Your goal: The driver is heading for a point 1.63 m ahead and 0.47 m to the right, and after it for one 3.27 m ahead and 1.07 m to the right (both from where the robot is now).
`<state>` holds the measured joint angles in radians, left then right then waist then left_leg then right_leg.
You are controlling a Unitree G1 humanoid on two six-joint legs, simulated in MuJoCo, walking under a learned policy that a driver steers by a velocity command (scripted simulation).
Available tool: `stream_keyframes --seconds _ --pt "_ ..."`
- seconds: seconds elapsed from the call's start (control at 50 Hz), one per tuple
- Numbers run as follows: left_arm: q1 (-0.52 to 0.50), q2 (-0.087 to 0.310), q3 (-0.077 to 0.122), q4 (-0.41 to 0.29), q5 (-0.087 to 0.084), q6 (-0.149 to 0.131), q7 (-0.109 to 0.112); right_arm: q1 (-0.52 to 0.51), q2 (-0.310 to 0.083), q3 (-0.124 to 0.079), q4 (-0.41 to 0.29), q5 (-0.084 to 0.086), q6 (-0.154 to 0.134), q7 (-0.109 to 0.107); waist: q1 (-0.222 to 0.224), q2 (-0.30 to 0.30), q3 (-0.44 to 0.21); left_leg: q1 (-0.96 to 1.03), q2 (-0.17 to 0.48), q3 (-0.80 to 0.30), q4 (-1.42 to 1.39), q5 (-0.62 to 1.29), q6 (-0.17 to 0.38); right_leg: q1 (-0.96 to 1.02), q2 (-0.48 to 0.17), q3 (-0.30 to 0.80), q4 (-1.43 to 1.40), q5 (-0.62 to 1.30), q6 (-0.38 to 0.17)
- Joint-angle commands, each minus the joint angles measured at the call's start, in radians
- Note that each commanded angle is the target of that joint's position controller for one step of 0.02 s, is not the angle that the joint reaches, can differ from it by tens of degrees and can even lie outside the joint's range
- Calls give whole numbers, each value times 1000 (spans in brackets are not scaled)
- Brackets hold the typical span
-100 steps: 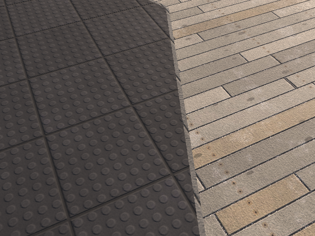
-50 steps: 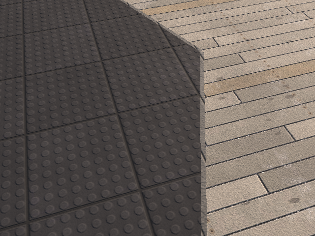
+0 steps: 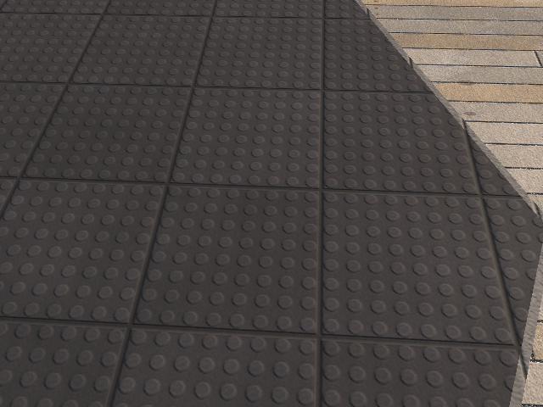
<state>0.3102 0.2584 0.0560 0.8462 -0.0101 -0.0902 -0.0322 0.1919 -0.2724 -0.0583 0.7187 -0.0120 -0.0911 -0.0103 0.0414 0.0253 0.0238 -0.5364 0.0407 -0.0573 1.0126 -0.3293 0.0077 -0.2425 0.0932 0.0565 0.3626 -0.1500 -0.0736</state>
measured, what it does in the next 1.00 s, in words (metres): walks ahead, turning right: left foot, then right foot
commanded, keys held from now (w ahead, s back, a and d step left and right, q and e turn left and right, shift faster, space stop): w+e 0.88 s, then w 0.10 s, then w+q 0.02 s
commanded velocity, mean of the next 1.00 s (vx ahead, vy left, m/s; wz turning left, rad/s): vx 0.50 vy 0.00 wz -0.51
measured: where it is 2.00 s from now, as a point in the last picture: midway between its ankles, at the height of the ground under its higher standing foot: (421, 226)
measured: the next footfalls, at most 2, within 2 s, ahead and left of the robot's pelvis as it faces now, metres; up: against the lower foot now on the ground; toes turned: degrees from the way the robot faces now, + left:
left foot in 0.26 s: +0.31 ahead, +0.13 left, +0.00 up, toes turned -13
right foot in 0.76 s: +0.49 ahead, -0.21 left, +0.00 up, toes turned -29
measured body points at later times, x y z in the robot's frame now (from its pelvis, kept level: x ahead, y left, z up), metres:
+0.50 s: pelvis +0.26 +0.03 +0.00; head +0.28 +0.03 +0.45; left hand +0.47 +0.27 -0.10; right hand +0.26 -0.26 -0.11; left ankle +0.27 +0.14 -0.74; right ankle +0.26 -0.13 -0.66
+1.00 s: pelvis +0.48 -0.13 +0.00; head +0.51 -0.17 +0.45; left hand +0.72 +0.04 -0.10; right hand +0.47 -0.45 -0.10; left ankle +0.64 -0.01 -0.66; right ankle +0.45 -0.19 -0.74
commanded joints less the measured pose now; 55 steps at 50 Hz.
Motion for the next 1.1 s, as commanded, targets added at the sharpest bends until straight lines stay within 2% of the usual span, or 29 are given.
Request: stream_keyframes --seconds 0.02,0.1,0.18,0.24,0.26,0.28,0.3,0.32,0.34,0.36,0.38,0.42,0.48,0.6,0.68,0.72,0.74,0.76,0.78,0.8,0.82,0.84,0.86,0.88,0.9,0.94,1.0,1.06,1.1 --pt "-31 173 40 -77 -10 -9 23 -41 -55 -12 -87 -2 -11 -5 -28 -104 -51 -70 17 -2 -183 94 -35 72 -250 280 -162 180 -189" --pt "29 182 46 -72 -18 12 38 -168 -44 -4 -113 11 -19 7 19 -113 -32 31 -32 1 -409 329 -53 13 -209 239 -147 140 -144" --pt "86 176 46 -68 -22 33 45 -240 -74 -14 -141 24 -35 21 31 -126 -27 103 -63 -17 -524 314 -46 60 -228 320 -74 64 -123" --pt "55 162 45 -88 -20 41 49 -130 -116 -36 -116 24 -47 17 -46 -147 -60 297 -52 -9 -615 271 1 51 -202 355 42 75 -80" --pt "31 125 32 -106 -12 36 46 -16 -154 -51 -100 11 -49 8 -106 -124 -141 485 32 -68 -595 254 46 -20 -158 308 195 82 -47" --pt "41 57 10 -133 11 31 46 153 -222 -68 -82 3 -44 -2 -159 33 -283 738 226 -259 -582 236 112 -171 -73 188 501 -157 -2" --pt "160 46 1 -167 -25 20 46 195 -265 -78 -45 1 -26 8 -91 362 -343 902 407 -686 -675 9 256 -475 -17 95 751 -466 28" --pt "137 147 23 -136 -37 24 49 147 -167 -57 -63 11 -23 13 -106 200 -223 809 376 -664 -713 -130 237 -567 -95 116 866 -410 43" --pt "46 176 33 -147 -28 31 46 116 -114 -42 -67 13 -20 12 -121 109 -120 706 325 -497 -717 -79 197 -581 -123 97 893 -319 49" --pt "15 158 33 -151 -20 37 44 70 -96 -33 -67 6 -18 15 -96 41 -68 600 278 -385 -744 34 179 -543 -152 78 877 -251 59" --pt "-11 148 36 -163 -12 41 41 37 -78 -27 -59 4 -16 17 -78 51 -33 531 246 -310 -767 112 176 -530 -176 75 837 -208 65" --pt "-17 111 32 -179 -20 52 28 15 -78 -28 -46 0 -21 17 -53 91 -11 440 212 -193 -818 201 171 -477 -206 54 803 -162 73" --pt "-68 87 24 -215 -13 60 21 26 -115 -42 -21 5 -30 14 -50 58 -5 429 223 -89 -856 323 196 -507 -219 45 723 -82 95" --pt "-228 66 7 -263 -11 47 -11 64 -171 -54 22 14 -15 5 -102 28 20 466 200 112 -852 408 154 -441 -196 -28 406 173 76" --pt "-309 84 11 -314 -15 50 -30 109 -210 -65 52 35 6 4 -112 39 44 569 240 164 -801 496 123 -421 -169 -79 300 83 29" --pt "-269 117 28 -321 -9 56 -32 107 -241 -74 53 41 19 -2 -71 70 0 605 240 208 -673 812 100 -310 -107 -137 278 -25 -13" --pt "-173 149 47 -303 -8 59 -29 102 -252 -76 52 44 27 -6 -10 73 -59 594 225 236 -527 958 83 -174 -61 -166 249 -40 -41" --pt "-3 204 80 -257 -11 64 -17 105 -232 -67 48 42 31 -11 77 48 -147 492 188 266 -309 952 51 81 -21 -163 198 21 -80" --pt "138 298 110 -231 -16 75 6 139 -162 -39 24 4 24 -11 110 -117 -247 210 136 272 28 486 4 395 -203 114 200 73 -151" --pt "83 375 106 -259 -16 61 2 210 -60 -1 -36 -12 -7 4 -8 -303 -375 -167 -67 100 320 -291 -40 639 -417 708 43 -155 -338" --pt "115 281 84 -268 -13 49 -5 79 -166 -21 -43 29 -36 17 86 -160 -390 -269 -30 -46 386 -245 -23 636 -421 739 -49 -237 -309" --pt "80 240 70 -254 -8 37 -6 15 -182 -25 -67 53 -48 21 75 -139 -238 -326 6 -28 347 -148 -5 521 -391 594 -58 -171 -269" --pt "20 214 60 -260 -10 33 -4 9 -169 -20 -58 35 -53 13 30 -53 -160 -276 47 -26 265 -65 -1 368 -345 482 -58 -73 -237" --pt "-43 190 52 -272 -2 34 -2 15 -173 -26 -50 11 -50 6 -13 -46 -111 -203 72 -25 187 -19 -9 235 -309 398 -67 40 -218" --pt "-82 164 42 -285 10 33 2 44 -176 -29 -41 7 -37 8 -49 -67 -101 -135 93 -28 156 14 -15 152 -289 345 -90 118 -212" --pt "-96 154 37 -274 12 24 9 69 -149 -25 -26 2 -14 9 -69 -76 -95 -85 95 -6 98 47 -40 70 -274 282 -122 234 -223" --pt "-56 168 37 -231 9 16 24 5 -108 -9 -38 -2 0 8 -51 -78 -56 -112 91 14 -51 201 -69 36 -247 176 -154 310 -206" --pt "-28 169 33 -201 8 14 30 -80 -89 3 -44 11 -5 21 -5 -90 -29 -93 78 29 -255 415 -56 56 -218 89 -165 260 -153" --pt "5 180 32 -176 7 10 29 -142 -78 10 -57 23 -10 32 28 -90 -2 -78 62 43 -348 502 -39 78 -236 75 -184 183 -141"
Velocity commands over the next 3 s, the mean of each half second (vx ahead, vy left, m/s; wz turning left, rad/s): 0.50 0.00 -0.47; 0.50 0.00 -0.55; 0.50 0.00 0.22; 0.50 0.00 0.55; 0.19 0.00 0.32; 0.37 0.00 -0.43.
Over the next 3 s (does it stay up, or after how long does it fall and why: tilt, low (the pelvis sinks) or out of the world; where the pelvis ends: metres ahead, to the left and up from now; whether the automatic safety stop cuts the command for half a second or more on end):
stays up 1.32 -0.41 0.00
